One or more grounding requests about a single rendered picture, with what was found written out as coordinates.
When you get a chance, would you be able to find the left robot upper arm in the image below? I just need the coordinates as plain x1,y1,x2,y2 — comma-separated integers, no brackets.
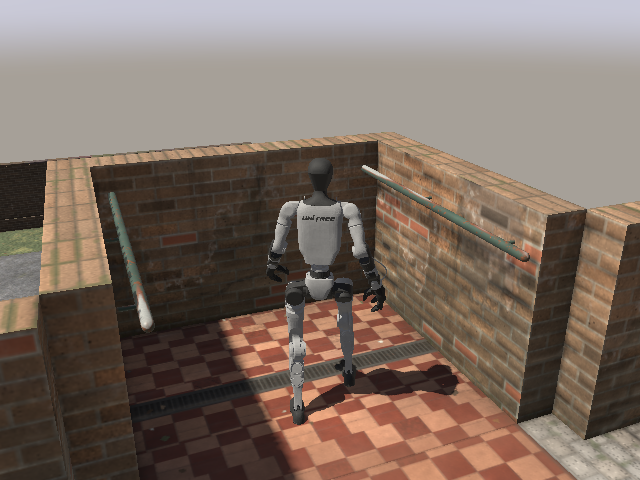
271,201,300,254

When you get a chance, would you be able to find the robot shin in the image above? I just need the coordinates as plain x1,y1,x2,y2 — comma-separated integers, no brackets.
340,312,354,374
289,342,304,411

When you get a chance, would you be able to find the robot left forearm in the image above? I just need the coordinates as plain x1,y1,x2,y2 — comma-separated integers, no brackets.
267,239,282,269

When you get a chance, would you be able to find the robot right forearm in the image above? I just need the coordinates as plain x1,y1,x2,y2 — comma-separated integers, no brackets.
359,243,382,290

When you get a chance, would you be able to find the left robot hand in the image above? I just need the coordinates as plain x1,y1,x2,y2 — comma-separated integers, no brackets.
266,265,289,282

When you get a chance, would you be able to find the right robot shin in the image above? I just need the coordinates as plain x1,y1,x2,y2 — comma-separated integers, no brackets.
340,312,354,374

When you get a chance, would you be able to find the right robot upper arm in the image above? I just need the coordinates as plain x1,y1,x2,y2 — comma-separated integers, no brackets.
341,202,368,259

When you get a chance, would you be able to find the left robot shin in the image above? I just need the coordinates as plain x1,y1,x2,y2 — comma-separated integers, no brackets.
289,342,304,411

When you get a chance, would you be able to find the right robot hand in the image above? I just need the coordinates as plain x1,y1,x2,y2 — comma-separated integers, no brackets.
363,285,386,312

